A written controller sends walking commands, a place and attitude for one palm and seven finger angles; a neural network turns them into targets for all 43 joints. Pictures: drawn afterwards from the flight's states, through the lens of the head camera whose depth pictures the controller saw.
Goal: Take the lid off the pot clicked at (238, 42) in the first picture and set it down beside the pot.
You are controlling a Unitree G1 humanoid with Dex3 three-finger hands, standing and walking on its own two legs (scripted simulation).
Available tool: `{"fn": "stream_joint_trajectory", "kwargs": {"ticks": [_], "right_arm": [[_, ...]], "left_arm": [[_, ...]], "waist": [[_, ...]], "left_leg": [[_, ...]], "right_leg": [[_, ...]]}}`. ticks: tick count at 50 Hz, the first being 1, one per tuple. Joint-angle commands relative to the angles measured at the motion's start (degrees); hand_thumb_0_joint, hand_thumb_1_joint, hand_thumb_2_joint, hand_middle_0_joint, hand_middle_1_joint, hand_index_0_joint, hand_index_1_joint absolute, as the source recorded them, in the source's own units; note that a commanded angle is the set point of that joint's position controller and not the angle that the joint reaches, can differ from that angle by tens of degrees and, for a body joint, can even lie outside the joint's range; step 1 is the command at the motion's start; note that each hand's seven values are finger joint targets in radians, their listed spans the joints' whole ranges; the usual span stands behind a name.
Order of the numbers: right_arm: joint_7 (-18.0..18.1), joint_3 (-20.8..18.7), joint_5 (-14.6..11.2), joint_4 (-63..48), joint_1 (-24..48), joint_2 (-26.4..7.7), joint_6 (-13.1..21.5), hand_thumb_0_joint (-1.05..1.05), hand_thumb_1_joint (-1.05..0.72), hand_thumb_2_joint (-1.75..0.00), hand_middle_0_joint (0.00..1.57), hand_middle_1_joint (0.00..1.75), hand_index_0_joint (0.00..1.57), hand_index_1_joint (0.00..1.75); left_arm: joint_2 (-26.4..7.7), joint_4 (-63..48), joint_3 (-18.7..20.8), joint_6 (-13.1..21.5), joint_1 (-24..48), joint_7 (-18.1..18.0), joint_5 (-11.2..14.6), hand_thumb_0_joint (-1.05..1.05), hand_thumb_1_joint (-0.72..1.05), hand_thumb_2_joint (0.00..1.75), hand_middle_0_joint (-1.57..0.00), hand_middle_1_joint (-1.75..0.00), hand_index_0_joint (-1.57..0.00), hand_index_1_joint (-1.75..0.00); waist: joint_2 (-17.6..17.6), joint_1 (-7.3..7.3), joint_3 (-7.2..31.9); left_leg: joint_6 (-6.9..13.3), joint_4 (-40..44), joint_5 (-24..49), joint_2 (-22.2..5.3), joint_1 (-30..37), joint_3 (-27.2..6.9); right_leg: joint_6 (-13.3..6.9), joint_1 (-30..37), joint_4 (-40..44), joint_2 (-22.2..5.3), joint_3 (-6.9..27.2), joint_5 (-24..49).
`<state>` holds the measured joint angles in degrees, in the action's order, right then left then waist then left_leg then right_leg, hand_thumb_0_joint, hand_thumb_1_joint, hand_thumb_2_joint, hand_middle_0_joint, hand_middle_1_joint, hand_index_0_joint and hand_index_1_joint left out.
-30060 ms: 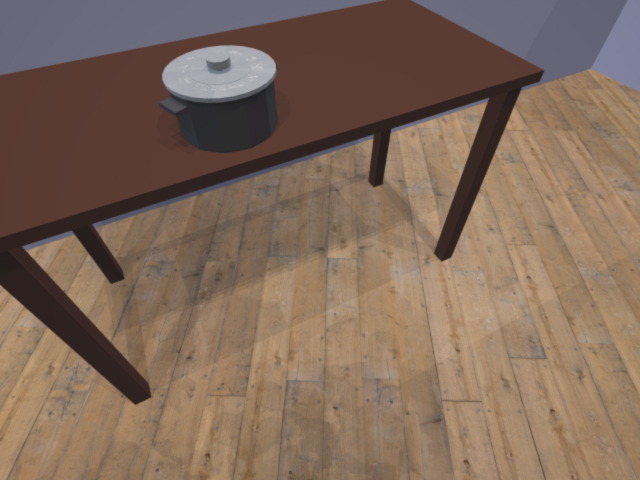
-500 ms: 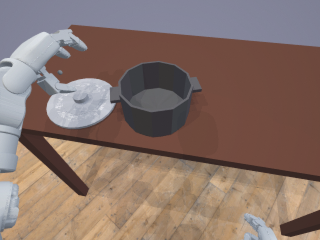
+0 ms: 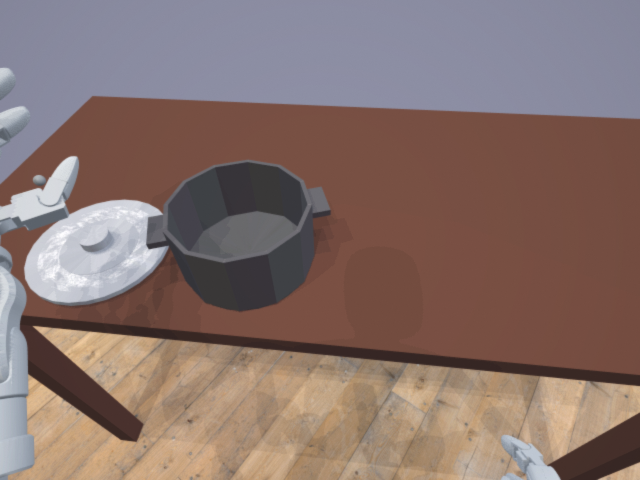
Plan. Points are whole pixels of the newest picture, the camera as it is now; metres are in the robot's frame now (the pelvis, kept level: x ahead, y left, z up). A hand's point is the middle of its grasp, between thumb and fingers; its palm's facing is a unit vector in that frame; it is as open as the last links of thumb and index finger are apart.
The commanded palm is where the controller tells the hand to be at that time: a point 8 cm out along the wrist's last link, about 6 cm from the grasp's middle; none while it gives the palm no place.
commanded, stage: draw the hand back to the body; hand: left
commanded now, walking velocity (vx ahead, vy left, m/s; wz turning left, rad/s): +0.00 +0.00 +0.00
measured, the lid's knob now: (95, 238) +0.43 +0.38 +0.04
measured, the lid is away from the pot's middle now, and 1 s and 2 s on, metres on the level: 0.24 0.24 0.24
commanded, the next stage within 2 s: step back with the hand held close in 1.20 s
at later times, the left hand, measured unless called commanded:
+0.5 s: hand (26, 242) +0.25 +0.27 +0.24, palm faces +0.51 -0.82 -0.26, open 7.6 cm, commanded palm +0.20 +0.30 +0.24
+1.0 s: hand out of the picture +0.18 +0.27 +0.23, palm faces +0.43 -0.84 -0.32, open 7.4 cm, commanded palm +0.12 +0.31 +0.23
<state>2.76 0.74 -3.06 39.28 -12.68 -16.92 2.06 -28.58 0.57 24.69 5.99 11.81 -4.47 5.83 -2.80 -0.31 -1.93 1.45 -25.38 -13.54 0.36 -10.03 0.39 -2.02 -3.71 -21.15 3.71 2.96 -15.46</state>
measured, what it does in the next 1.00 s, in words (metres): stands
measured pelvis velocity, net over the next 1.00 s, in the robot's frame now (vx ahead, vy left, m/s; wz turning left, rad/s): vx -0.01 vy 0.03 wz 0.00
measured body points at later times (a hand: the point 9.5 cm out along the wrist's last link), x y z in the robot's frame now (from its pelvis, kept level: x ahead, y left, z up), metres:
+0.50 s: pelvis +0.00 -0.01 +0.00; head -0.01 -0.03 +0.45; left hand +0.22 +0.31 +0.25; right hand +0.20 -0.24 -0.08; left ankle +0.00 +0.10 -0.74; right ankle -0.05 -0.10 -0.74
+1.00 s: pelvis -0.01 +0.03 +0.00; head -0.04 +0.02 +0.45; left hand +0.15 +0.31 +0.25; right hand +0.18 -0.19 -0.08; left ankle +0.00 +0.10 -0.74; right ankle -0.05 -0.10 -0.74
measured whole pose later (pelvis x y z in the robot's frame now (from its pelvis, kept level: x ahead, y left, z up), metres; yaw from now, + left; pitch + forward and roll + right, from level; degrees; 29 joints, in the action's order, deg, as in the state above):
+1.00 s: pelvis -0.01 +0.03 +0.00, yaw +0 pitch -5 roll -1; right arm 2.6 2.0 -0.8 37.7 -8.8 -12.5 3.9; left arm -22.4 -31.2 22.7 7.5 -20.1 -4.3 7.5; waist -2.5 -3.4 -2.0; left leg 3.3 -23.8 -12.1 1.8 -6.6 1.5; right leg -0.1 -0.1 -19.0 2.0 3.7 -13.7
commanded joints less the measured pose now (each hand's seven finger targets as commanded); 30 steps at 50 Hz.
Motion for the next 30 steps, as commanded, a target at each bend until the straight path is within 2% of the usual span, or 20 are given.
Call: {"fn": "stream_joint_trajectory", "kwargs": {"ticks": [1, 2, 3, 5, 7, 9, 11, 12, 13, 14, 15, 17, 19, 21, 22, 26, 27, 28, 29, 30], "right_arm": [[0.49, -2.42, -0.44, -9.27, 8.26, -5.77, 3.05, 0.00, -0.90, -0.90, 0.20, 0.30, 0.20, 0.30], [0.29, -2.36, -0.54, -9.79, 8.73, -5.37, 3.31, 0.00, -0.90, -0.90, 0.20, 0.30, 0.20, 0.30], [0.14, -2.40, -0.57, -9.78, 9.01, -5.18, 3.50, 0.00, -0.90, -0.90, 0.20, 0.30, 0.20, 0.30], [-0.02, -2.38, -0.48, -9.86, 9.65, -4.98, 3.85, 0.00, -0.90, -0.90, 0.20, 0.30, 0.20, 0.30], [0.16, -2.58, -0.09, -9.09, 9.11, -5.47, 3.42, 0.00, -0.90, -0.90, 0.20, 0.30, 0.20, 0.30], [0.54, -2.69, 0.03, -8.98, 10.02, -5.42, 2.75, 0.00, -0.90, -0.90, 0.20, 0.30, 0.20, 0.30], [0.79, -2.42, 0.09, -9.31, 10.68, -4.80, 2.68, 0.00, -0.90, -0.90, 0.20, 0.30, 0.20, 0.30], [0.68, -2.44, -0.04, -9.83, 11.07, -4.41, 2.95, 0.00, -0.90, -0.90, 0.20, 0.30, 0.20, 0.30], [0.76, -2.38, -0.02, -9.64, 11.16, -4.36, 2.97, 0.00, -0.90, -0.90, 0.20, 0.30, 0.20, 0.30], [0.60, -2.18, -0.10, -10.16, 11.75, -4.02, 3.21, 0.00, -0.90, -0.90, 0.20, 0.30, 0.20, 0.30], [0.50, -2.03, -0.09, -10.47, 12.14, -3.86, 3.59, 0.00, -0.90, -0.90, 0.20, 0.30, 0.20, 0.30], [0.55, -1.96, 0.10, -10.42, 12.03, -3.76, 3.97, 0.00, -0.90, -0.90, 0.20, 0.30, 0.20, 0.30], [0.95, -2.12, 0.54, -9.74, 11.90, -4.08, 3.52, 0.00, -0.90, -0.90, 0.20, 0.30, 0.20, 0.30], [1.21, -2.12, 0.74, -9.76, 12.27, -3.84, 3.47, 0.00, -0.90, -0.90, 0.20, 0.30, 0.20, 0.30], [1.14, -2.07, 0.65, -9.98, 12.54, -3.52, 3.61, 0.00, -0.90, -0.90, 0.20, 0.30, 0.20, 0.30], [0.77, -1.69, 0.84, -10.76, 13.33, -2.93, 4.16, 0.00, -0.90, -0.90, 0.20, 0.30, 0.20, 0.30], [0.69, -1.67, 0.83, -10.99, 13.41, -2.85, 4.50, 0.00, -0.90, -0.90, 0.20, 0.30, 0.20, 0.30], [0.85, -1.82, 0.99, -10.56, 13.27, -3.19, 4.42, 0.00, -0.90, -0.90, 0.20, 0.30, 0.20, 0.30], [0.96, -1.79, 1.15, -10.39, 12.99, -3.19, 4.37, 0.00, -0.90, -0.90, 0.20, 0.30, 0.20, 0.30], [1.05, -1.73, 1.16, -10.18, 13.11, -3.26, 4.21, 0.00, -0.90, -0.90, 0.20, 0.30, 0.20, 0.30]], "left_arm": [[-16.12, -12.27, 6.76, 2.36, 13.80, -0.43, 0.75, 0.00, 0.51, 0.86, -0.29, -0.47, -0.29, -0.47], [-13.53, -14.76, 4.44, 2.78, 12.98, -0.10, 0.93, 0.00, 0.53, 0.86, -0.28, -0.46, -0.28, -0.46], [-12.59, -16.37, 4.08, 2.94, 11.34, -0.02, 1.12, 0.00, 0.56, 0.86, -0.27, -0.45, -0.27, -0.45], [-13.46, -20.32, 5.49, 3.19, 9.39, -0.28, 1.42, 0.00, 0.61, 0.87, -0.26, -0.43, -0.26, -0.43], [-17.14, -17.25, 9.95, 2.91, 7.10, -0.90, 1.69, 0.00, 0.65, 0.87, -0.25, -0.41, -0.25, -0.41], [-17.86, -15.25, 11.62, 2.49, 5.45, -0.62, 1.97, 0.00, 0.70, 0.88, -0.24, -0.39, -0.24, -0.39], [-15.52, -16.24, 9.63, 2.50, 5.15, 0.03, 2.10, 0.00, 0.75, 0.88, -0.23, -0.37, -0.23, -0.37], [-13.76, -19.12, 8.07, 3.15, 5.38, 0.17, 2.20, 0.00, 0.78, 0.89, -0.23, -0.35, -0.23, -0.35], [-12.74, -17.99, 7.49, 2.91, 3.13, 0.25, 2.28, 0.00, 0.80, 0.89, -0.22, -0.34, -0.22, -0.34], [-10.71, -20.46, 5.33, 2.98, 3.49, 0.45, 2.38, 0.00, 0.83, 0.89, -0.22, -0.33, -0.22, -0.33], [-10.39, -23.45, 4.79, 3.23, 3.96, 0.38, 2.39, 0.00, 0.85, 0.89, -0.21, -0.32, -0.21, -0.32], [-10.76, -25.05, 5.50, 3.74, 2.86, -0.11, 2.43, 0.00, 0.90, 0.90, -0.20, -0.30, -0.20, -0.30], [-12.79, -22.30, 8.58, 3.07, 0.09, -0.59, 2.60, 0.00, 0.90, 0.90, -0.20, -0.30, -0.20, -0.30], [-13.38, -23.63, 9.72, 3.22, 0.22, -0.52, 2.62, 0.00, 0.90, 0.90, -0.20, -0.30, -0.20, -0.30], [-12.70, -25.59, 9.11, 3.84, -0.10, -0.48, 2.60, 0.00, 0.90, 0.90, -0.20, -0.30, -0.20, -0.30], [-7.39, -31.08, 4.08, 4.01, -4.82, 0.11, 2.60, 0.00, 0.90, 0.90, -0.20, -0.30, -0.20, -0.30], [-6.44, -32.29, 3.04, 4.35, -5.03, -0.01, 2.50, 0.00, 0.90, 0.90, -0.20, -0.30, -0.20, -0.30], [-7.41, -30.92, 4.25, 4.10, -6.66, -0.28, 2.53, 0.00, 0.90, 0.90, -0.20, -0.30, -0.20, -0.30], [-8.18, -30.24, 5.51, 3.88, -7.87, -0.53, 2.66, 0.00, 0.90, 0.90, -0.20, -0.30, -0.20, -0.30], [-8.82, -30.64, 6.31, 3.80, -8.05, -0.61, 2.59, 0.00, 0.90, 0.90, -0.20, -0.30, -0.20, -0.30]], "waist": [[0.03, -0.91, 13.50], [-2.51, -0.40, 14.07], [-3.28, -0.74, 14.19], [-3.09, -1.35, 15.71], [3.68, -1.29, 13.01], [6.95, -1.79, 11.33], [3.97, -1.77, 10.88], [2.17, -1.18, 11.49], [0.51, -1.45, 10.76], [-0.82, -1.50, 10.75], [-2.57, -1.53, 10.80], [-1.92, -1.27, 10.94], [3.23, -2.00, 10.00], [3.34, -2.30, 10.11], [1.24, -1.89, 10.06], [-3.18, -2.34, 10.81], [-1.84, -1.72, 10.87], [-2.08, -2.16, 9.28], [0.53, -2.40, 8.67], [-0.10, -2.55, 8.19]], "left_leg": [[2.29, -1.10, 18.86, -0.99, 11.45, 2.63], [2.31, -1.54, 19.56, -0.67, 12.12, 2.89], [2.28, -1.72, 20.43, -0.68, 12.99, 2.90], [2.25, -1.76, 22.58, -0.86, 14.05, 2.69], [2.26, -1.56, 20.47, -0.72, 11.06, 2.77], [2.42, -1.28, 18.64, -0.56, 9.53, 3.21], [2.41, -0.76, 17.30, -0.33, 10.26, 3.46], [2.41, -0.88, 17.00, -0.26, 11.43, 3.65], [2.35, -0.66, 16.72, -0.33, 11.92, 3.70], [2.24, -0.31, 16.43, -0.45, 12.64, 3.55], [2.16, -0.10, 16.60, -0.54, 13.45, 3.26], [2.22, 0.06, 16.41, -0.59, 13.92, 2.96], [2.37, 0.37, 15.97, -0.61, 12.44, 2.87], [2.30, 0.69, 15.34, -0.53, 12.22, 2.84], [2.25, 0.75, 15.10, -0.50, 12.76, 2.79], [1.93, 1.54, 16.48, -0.87, 14.99, 2.31], [2.02, 1.52, 16.13, -0.96, 15.33, 2.14], [1.98, 1.82, 15.38, -1.15, 14.83, 2.03], [1.95, 2.20, 14.29, -1.23, 14.02, 1.73], [1.83, 2.53, 14.03, -1.32, 13.75, 1.55]], "right_leg": [[0.70, -1.71, 2.23, -3.66, -1.30, 28.56], [0.81, -1.34, 2.20, -4.08, -1.06, 29.92], [0.84, -1.93, 2.10, -3.95, -1.01, 31.07], [0.91, -1.05, 1.55, -3.95, -1.03, 33.12], [1.53, -0.63, 1.79, -4.26, -1.02, 34.75], [1.95, -0.47, 2.12, -4.44, -0.43, 35.72], [1.88, -1.04, 2.68, -4.39, -0.29, 32.72], [1.85, -1.45, 3.20, -4.54, -0.31, 31.69], [1.72, -2.50, 3.48, -4.29, -0.28, 30.11], [1.56, -2.77, 3.75, -4.23, -0.34, 28.59], [1.26, -3.19, 3.99, -4.07, -0.46, 27.34], [1.15, -3.37, 4.35, -3.93, -0.58, 25.62], [1.38, -2.77, 4.57, -3.78, -0.46, 26.46], [1.41, -2.27, 4.84, -3.91, -0.26, 25.66], [1.18, -2.46, 5.17, -4.02, -0.21, 24.41], [0.68, -2.82, 5.01, -3.77, -0.92, 22.79], [0.71, -3.14, 4.99, -3.60, -1.18, 21.39], [0.61, -4.36, 5.47, -3.33, -1.13, 20.11], [0.69, -4.14, 5.68, -3.30, -1.41, 18.80], [0.53, -4.16, 6.00, -3.22, -1.29, 17.93]]}}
